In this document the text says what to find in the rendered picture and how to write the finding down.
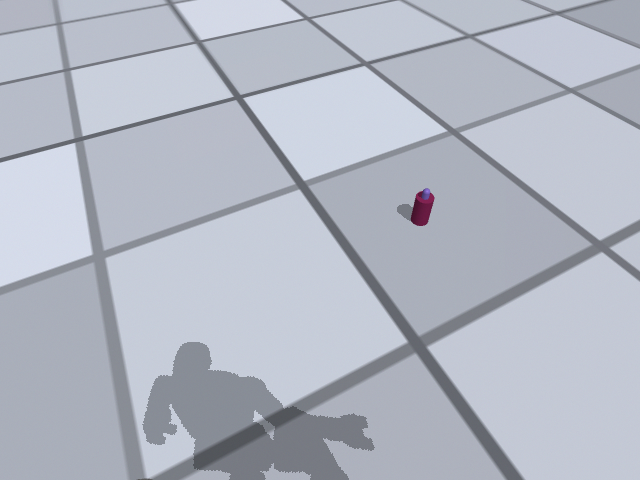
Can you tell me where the bottle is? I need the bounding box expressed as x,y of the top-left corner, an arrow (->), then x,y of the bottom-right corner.
411,188 -> 434,226

